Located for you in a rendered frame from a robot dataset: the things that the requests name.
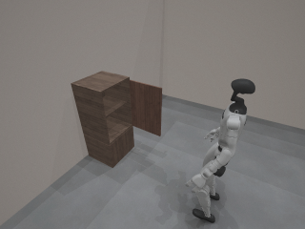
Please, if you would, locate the robot head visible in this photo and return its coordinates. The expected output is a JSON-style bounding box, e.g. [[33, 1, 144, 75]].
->
[[229, 78, 255, 115]]

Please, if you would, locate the robot left forearm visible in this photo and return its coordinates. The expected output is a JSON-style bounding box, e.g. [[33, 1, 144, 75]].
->
[[201, 149, 232, 179]]

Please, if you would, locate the cupboard door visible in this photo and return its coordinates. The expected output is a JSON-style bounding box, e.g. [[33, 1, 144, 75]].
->
[[129, 80, 162, 136]]

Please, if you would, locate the robot right hand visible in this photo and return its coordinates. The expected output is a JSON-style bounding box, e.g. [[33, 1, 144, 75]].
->
[[205, 129, 219, 142]]

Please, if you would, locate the robot left foot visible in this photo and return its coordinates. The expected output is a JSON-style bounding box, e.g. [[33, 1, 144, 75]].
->
[[193, 208, 215, 223]]

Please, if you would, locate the robot left hand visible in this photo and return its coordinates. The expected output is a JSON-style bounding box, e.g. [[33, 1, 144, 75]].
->
[[185, 173, 207, 193]]

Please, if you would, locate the robot left upper arm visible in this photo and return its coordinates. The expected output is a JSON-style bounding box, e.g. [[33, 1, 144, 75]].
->
[[221, 114, 241, 158]]

